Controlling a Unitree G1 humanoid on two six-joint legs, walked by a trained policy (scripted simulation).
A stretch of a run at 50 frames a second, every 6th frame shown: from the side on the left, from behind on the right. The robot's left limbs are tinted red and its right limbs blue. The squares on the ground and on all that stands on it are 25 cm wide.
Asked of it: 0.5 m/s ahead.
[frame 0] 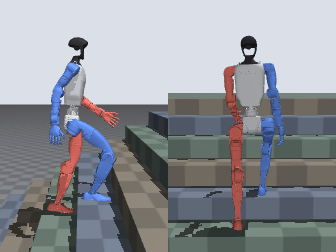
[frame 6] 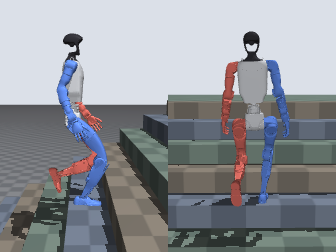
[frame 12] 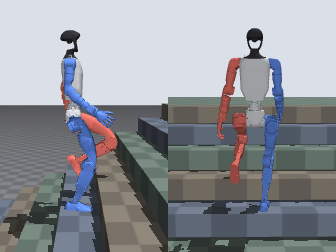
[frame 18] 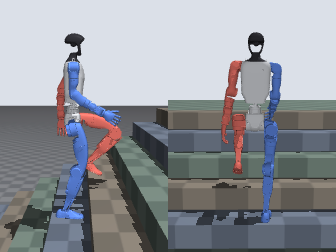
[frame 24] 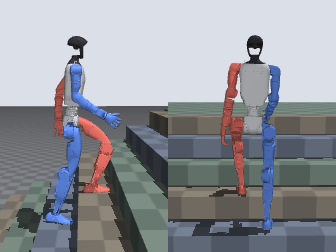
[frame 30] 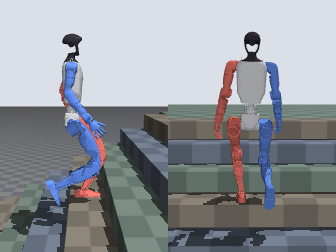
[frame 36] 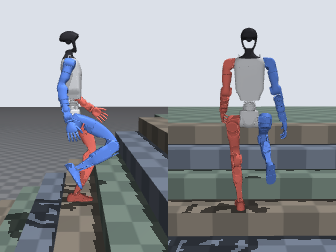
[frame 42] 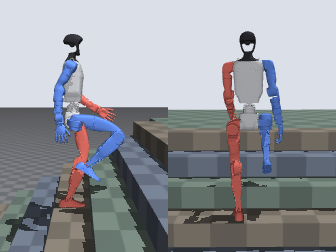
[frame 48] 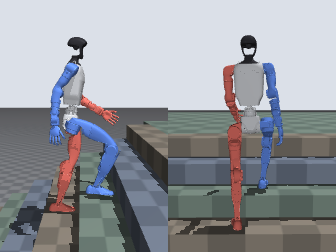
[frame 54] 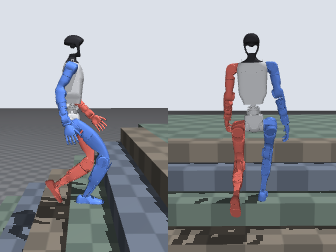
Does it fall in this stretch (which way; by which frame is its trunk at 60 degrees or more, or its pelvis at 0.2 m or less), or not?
no
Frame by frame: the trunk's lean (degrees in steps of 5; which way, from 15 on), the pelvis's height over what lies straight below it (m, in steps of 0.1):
0: 5, 0.8
6: 0, 0.7
12: 5, 0.7
18: 0, 0.8
24: 5, 0.8
30: 0, 0.7
36: 5, 0.7
42: 0, 0.8
48: 5, 0.8
54: 0, 0.7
